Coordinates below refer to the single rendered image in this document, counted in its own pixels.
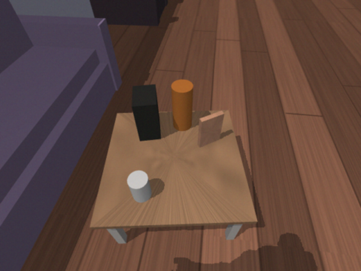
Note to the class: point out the coffee table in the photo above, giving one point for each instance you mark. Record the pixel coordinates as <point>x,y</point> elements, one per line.
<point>191,185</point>

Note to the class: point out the armchair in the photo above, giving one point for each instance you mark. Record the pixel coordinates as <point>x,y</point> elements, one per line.
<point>129,12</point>

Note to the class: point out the sofa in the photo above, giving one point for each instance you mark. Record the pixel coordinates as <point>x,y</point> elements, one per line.
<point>57,76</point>

